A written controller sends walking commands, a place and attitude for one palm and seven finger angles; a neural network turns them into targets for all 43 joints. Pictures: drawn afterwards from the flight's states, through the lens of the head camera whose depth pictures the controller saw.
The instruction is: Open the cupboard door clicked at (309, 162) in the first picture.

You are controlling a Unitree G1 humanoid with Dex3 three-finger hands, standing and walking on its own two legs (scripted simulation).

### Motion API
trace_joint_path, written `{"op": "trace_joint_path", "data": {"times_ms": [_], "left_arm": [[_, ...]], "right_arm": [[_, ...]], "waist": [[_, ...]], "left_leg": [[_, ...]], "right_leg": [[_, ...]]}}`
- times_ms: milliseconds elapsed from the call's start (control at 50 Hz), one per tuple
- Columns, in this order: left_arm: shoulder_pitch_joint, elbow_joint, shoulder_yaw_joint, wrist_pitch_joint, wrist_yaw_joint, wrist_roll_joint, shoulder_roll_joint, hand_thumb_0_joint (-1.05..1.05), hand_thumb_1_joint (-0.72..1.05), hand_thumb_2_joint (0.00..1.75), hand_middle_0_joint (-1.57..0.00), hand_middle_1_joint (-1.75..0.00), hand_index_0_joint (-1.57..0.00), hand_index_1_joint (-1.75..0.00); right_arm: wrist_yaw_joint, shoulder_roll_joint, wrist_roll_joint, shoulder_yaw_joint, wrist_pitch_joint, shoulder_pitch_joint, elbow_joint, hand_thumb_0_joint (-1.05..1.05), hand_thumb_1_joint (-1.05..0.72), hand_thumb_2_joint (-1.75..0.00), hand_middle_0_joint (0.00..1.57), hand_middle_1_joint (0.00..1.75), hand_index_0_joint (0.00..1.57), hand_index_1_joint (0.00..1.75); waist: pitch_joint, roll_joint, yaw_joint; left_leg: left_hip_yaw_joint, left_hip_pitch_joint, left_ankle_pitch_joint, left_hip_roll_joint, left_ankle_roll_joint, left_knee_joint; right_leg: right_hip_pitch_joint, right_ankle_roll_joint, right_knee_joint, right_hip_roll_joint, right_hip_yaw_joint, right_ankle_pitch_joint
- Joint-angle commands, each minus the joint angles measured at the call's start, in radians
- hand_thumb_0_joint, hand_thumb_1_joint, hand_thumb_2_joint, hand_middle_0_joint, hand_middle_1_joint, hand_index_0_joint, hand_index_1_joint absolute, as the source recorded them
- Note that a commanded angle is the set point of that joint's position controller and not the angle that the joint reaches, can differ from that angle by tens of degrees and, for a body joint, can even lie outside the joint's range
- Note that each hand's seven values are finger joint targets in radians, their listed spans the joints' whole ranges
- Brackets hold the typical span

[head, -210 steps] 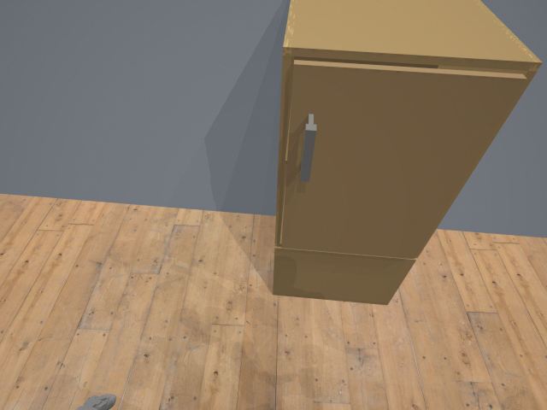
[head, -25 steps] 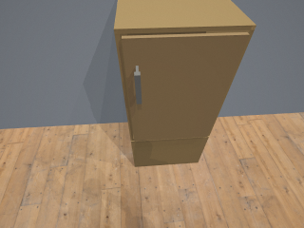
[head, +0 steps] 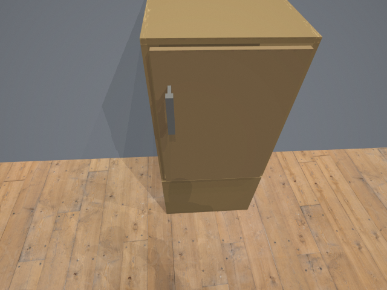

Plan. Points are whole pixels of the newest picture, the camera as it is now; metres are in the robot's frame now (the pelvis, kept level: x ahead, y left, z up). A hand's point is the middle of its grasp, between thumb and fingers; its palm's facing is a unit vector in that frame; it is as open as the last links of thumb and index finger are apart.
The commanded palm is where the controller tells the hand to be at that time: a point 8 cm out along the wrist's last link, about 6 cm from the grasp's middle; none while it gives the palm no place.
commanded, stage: look again from close up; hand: left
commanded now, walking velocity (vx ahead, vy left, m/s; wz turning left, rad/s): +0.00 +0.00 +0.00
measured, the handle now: (170, 110) +0.58 +0.11 +0.03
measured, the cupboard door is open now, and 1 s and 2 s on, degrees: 0 0 0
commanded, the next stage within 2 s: shuffle to correct the standing spot in 0.54 s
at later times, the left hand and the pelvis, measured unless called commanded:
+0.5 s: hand out of the picture -0.01 +0.15 -0.18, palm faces +0.05 -0.98 -0.19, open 7.4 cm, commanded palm none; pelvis +0.00 -0.02 +0.00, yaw +0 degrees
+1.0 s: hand out of the picture -0.04 +0.13 -0.20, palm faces +0.13 -0.98 -0.14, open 7.4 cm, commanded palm none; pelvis +0.02 -0.03 -0.02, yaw +5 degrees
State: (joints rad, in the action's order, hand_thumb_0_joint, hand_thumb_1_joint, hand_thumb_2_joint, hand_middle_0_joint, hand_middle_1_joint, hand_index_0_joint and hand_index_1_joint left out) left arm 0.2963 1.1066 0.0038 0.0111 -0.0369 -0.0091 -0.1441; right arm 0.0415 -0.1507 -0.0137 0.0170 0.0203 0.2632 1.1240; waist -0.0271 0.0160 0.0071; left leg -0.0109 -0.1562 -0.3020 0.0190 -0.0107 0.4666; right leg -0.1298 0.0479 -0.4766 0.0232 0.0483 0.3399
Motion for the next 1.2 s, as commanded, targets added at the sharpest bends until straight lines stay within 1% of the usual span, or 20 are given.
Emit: {"op": "trace_joint_path", "data": {"times_ms": [0, 320, 540, 620, 720, 780, 840, 860, 880, 920, 940, 960, 980, 1000, 1020, 1040, 1080, 1120, 1160, 1180], "left_arm": [[0.066, -0.026, -0.016, 0.012, -0.004, -0.003, -0.107, 0.00, 0.90, 0.90, -0.20, -0.30, -0.20, -0.30], [0.077, -0.024, -0.019, 0.015, -0.004, -0.001, -0.109, 0.00, 0.90, 0.90, -0.20, -0.30, -0.20, -0.30], [0.077, -0.021, -0.018, 0.013, -0.003, 0.000, -0.102, 0.00, 0.90, 0.90, -0.20, -0.30, -0.20, -0.30], [0.079, -0.023, -0.019, 0.014, -0.003, 0.000, -0.102, 0.00, 0.90, 0.90, -0.20, -0.30, -0.20, -0.30], [0.104, -0.017, -0.025, -0.001, 0.006, -0.008, -0.088, 0.00, 0.90, 0.90, -0.20, -0.30, -0.20, -0.30], [0.119, -0.021, -0.032, -0.011, 0.012, -0.012, -0.091, 0.00, 0.90, 0.90, -0.20, -0.30, -0.20, -0.30], [0.153, -0.027, -0.044, -0.015, 0.013, -0.015, -0.101, 0.00, 0.90, 0.90, -0.20, -0.30, -0.20, -0.30], [0.155, -0.028, -0.046, -0.016, 0.013, -0.016, -0.108, 0.00, 0.90, 0.90, -0.20, -0.30, -0.20, -0.30], [0.160, -0.028, -0.047, -0.016, 0.011, -0.018, -0.106, 0.00, 0.90, 0.90, -0.20, -0.30, -0.20, -0.30], [0.138, -0.036, -0.048, -0.017, 0.012, -0.019, -0.106, 0.00, 0.90, 0.90, -0.20, -0.30, -0.20, -0.30], [0.131, -0.040, -0.045, -0.019, 0.013, -0.019, -0.096, 0.00, 0.90, 0.90, -0.20, -0.30, -0.20, -0.30], [0.127, -0.045, -0.042, -0.019, 0.015, -0.017, -0.074, 0.00, 0.90, 0.90, -0.20, -0.30, -0.20, -0.30], [0.105, -0.064, -0.040, -0.013, 0.015, -0.015, -0.055, 0.00, 0.90, 0.90, -0.20, -0.30, -0.20, -0.30], [0.048, -0.091, -0.040, -0.010, 0.015, -0.018, -0.057, 0.00, 0.90, 0.90, -0.20, -0.30, -0.20, -0.30], [0.007, -0.114, -0.049, -0.010, 0.014, -0.024, -0.081, 0.00, 0.90, 0.90, -0.20, -0.30, -0.20, -0.30], [-0.015, -0.120, -0.057, -0.012, 0.017, -0.024, -0.085, 0.00, 0.90, 0.90, -0.20, -0.30, -0.20, -0.30], [-0.027, -0.134, -0.059, -0.016, 0.035, -0.020, -0.064, 0.00, 0.90, 0.90, -0.20, -0.30, -0.20, -0.30], [-0.008, -0.136, -0.062, -0.024, 0.048, -0.014, -0.037, 0.00, 0.90, 0.90, -0.20, -0.30, -0.20, -0.30], [0.002, -0.133, -0.065, -0.027, 0.057, -0.011, -0.032, 0.00, 0.90, 0.90, -0.20, -0.30, -0.20, -0.30], [0.006, -0.136, -0.066, -0.024, 0.060, -0.012, -0.036, 0.00, 0.90, 0.90, -0.20, -0.30, -0.20, -0.30]], "right_arm": [[0.008, -0.090, 0.004, -0.010, 0.014, 0.063, -0.022, 0.00, -0.90, -0.90, 0.20, 0.30, 0.20, 0.30], [0.008, -0.077, 0.003, -0.007, 0.011, 0.071, -0.012, 0.00, -0.90, -0.90, 0.20, 0.30, 0.20, 0.30], [0.008, -0.067, 0.003, -0.007, 0.006, 0.076, -0.005, 0.00, -0.90, -0.90, 0.20, 0.30, 0.20, 0.30], [0.008, -0.065, 0.003, -0.008, 0.007, 0.082, -0.007, 0.00, -0.90, -0.90, 0.20, 0.30, 0.20, 0.30], [0.003, -0.063, -0.007, -0.012, -0.002, 0.092, -0.002, 0.00, -0.90, -0.90, 0.20, 0.30, 0.20, 0.30], [0.004, -0.061, -0.011, -0.017, -0.006, 0.096, -0.010, 0.00, -0.90, -0.90, 0.20, 0.30, 0.20, 0.30], [0.007, -0.051, -0.013, -0.023, -0.007, 0.094, -0.026, 0.00, -0.90, -0.90, 0.20, 0.30, 0.20, 0.30], [0.009, -0.044, -0.012, -0.024, -0.007, 0.096, -0.028, 0.00, -0.90, -0.90, 0.20, 0.30, 0.20, 0.30], [0.009, -0.035, -0.013, -0.025, -0.008, 0.101, -0.030, 0.00, -0.90, -0.90, 0.20, 0.30, 0.20, 0.30], [0.009, -0.032, -0.012, -0.028, -0.004, 0.124, -0.022, 0.00, -0.90, -0.90, 0.20, 0.30, 0.20, 0.30], [0.008, -0.037, -0.014, -0.029, -0.002, 0.149, -0.010, 0.00, -0.90, -0.90, 0.20, 0.30, 0.20, 0.30], [0.011, -0.064, -0.018, -0.033, 0.003, 0.200, 0.012, 0.00, -0.90, -0.90, 0.20, 0.30, 0.20, 0.30], [0.024, -0.117, -0.023, -0.051, 0.006, 0.275, 0.032, 0.00, -0.90, -0.90, 0.20, 0.30, 0.20, 0.30], [0.035, -0.147, -0.026, -0.058, 0.002, 0.323, 0.044, 0.00, -0.90, -0.90, 0.20, 0.30, 0.20, 0.30], [0.039, -0.153, -0.027, -0.057, 0.000, 0.339, 0.046, 0.00, -0.90, -0.90, 0.20, 0.30, 0.20, 0.30], [0.041, -0.144, -0.027, -0.060, 0.004, 0.320, 0.036, 0.00, -0.90, -0.90, 0.20, 0.30, 0.20, 0.30], [0.042, -0.147, -0.027, -0.066, 0.014, 0.236, 0.002, 0.00, -0.90, -0.90, 0.20, 0.30, 0.20, 0.30], [0.038, -0.169, -0.028, -0.074, 0.018, 0.168, -0.024, 0.00, -0.90, -0.90, 0.20, 0.30, 0.20, 0.30], [0.030, -0.185, -0.030, -0.083, 0.012, 0.122, -0.044, 0.00, -0.90, -0.90, 0.20, 0.30, 0.20, 0.30], [0.026, -0.192, -0.030, -0.089, 0.008, 0.110, -0.051, 0.00, -0.90, -0.90, 0.20, 0.30, 0.20, 0.30]], "waist": [[-0.026, -0.014, -0.002], [-0.018, 0.001, 0.003], [-0.055, -0.014, 0.004], [-0.041, -0.013, 0.002], [-0.075, 0.009, 0.004], [-0.108, 0.015, 0.007], [-0.112, 0.047, 0.014], [-0.120, 0.070, 0.009], [-0.104, 0.058, 0.003], [-0.094, 0.021, -0.013], [-0.087, -0.031, -0.023], [-0.066, -0.154, -0.041], [-0.042, -0.272, -0.065], [-0.073, -0.312, -0.090], [-0.092, -0.265, -0.095], [-0.094, -0.187, -0.087], [-0.096, -0.139, -0.054], [-0.054, -0.171, -0.028], [-0.044, -0.226, -0.017], [-0.039, -0.222, -0.011]], "left_leg": [[0.077, -0.023, 0.298, -0.112, -0.036, -0.058], [0.061, -0.034, 0.266, -0.106, -0.024, -0.059], [0.060, -0.047, 0.230, -0.105, -0.018, -0.065], [0.061, -0.045, 0.229, -0.104, -0.018, -0.064], [0.071, -0.108, 0.082, -0.104, -0.038, -0.032], [0.073, -0.182, 0.042, -0.102, -0.048, 0.009], [0.018, -0.258, 0.025, -0.074, -0.040, 0.126], [-0.011, -0.261, -0.004, -0.068, -0.036, 0.173], [-0.027, -0.249, -0.024, -0.069, -0.033, 0.202], [-0.026, -0.209, -0.008, -0.086, -0.035, 0.164], [-0.003, -0.144, 0.090, -0.114, -0.047, 0.096], [0.132, -0.065, 0.264, -0.183, -0.084, 0.011], [0.361, 0.074, 0.468, -0.317, -0.171, -0.049], [0.485, 0.166, 0.699, -0.411, -0.242, -0.098], [0.491, 0.175, 0.820, -0.440, -0.268, -0.083], [0.451, 0.140, 0.809, -0.439, -0.259, -0.082], [0.367, 0.074, 0.692, -0.405, -0.219, -0.102], [0.269, 0.013, 0.565, -0.345, -0.170, -0.120], [0.182, -0.044, 0.478, -0.283, -0.124, -0.107], [0.153, -0.052, 0.455, -0.262, -0.102, -0.082]], "right_leg": [[-0.016, 0.009, 0.069, -0.136, -0.103, -0.349], [0.013, 0.009, 0.089, -0.146, -0.115, -0.408], [-0.013, 0.008, 0.116, -0.141, -0.114, -0.333], [-0.007, 0.007, 0.118, -0.140, -0.117, -0.324], [-0.036, 0.016, 0.112, -0.113, -0.086, 0.003], [-0.035, 0.030, 0.109, -0.113, -0.086, 0.079], [-0.003, 0.058, 0.126, -0.160, -0.131, 0.049], [-0.012, 0.077, 0.137, -0.188, -0.145, 0.018], [-0.003, 0.094, 0.129, -0.206, -0.148, -0.052], [-0.015, 0.104, 0.055, -0.200, -0.095, -0.198], [-0.063, 0.081, -0.006, -0.169, -0.044, -0.201], [-0.123, 0.040, -0.147, -0.089, 0.036, -0.189], [-0.276, 0.000, -0.304, -0.025, 0.078, -0.042], [-0.450, -0.012, -0.450, -0.007, 0.037, 0.245], [-0.511, -0.007, -0.550, -0.033, -0.032, 0.295], [-0.510, -0.006, -0.589, -0.056, -0.059, 0.265], [-0.477, -0.014, -0.564, -0.081, -0.067, 0.197], [-0.378, -0.025, -0.475, -0.083, -0.047, 0.141], [-0.281, -0.034, -0.336, -0.060, 0.016, 0.082], [-0.241, -0.039, -0.256, -0.041, 0.050, 0.037]]}}
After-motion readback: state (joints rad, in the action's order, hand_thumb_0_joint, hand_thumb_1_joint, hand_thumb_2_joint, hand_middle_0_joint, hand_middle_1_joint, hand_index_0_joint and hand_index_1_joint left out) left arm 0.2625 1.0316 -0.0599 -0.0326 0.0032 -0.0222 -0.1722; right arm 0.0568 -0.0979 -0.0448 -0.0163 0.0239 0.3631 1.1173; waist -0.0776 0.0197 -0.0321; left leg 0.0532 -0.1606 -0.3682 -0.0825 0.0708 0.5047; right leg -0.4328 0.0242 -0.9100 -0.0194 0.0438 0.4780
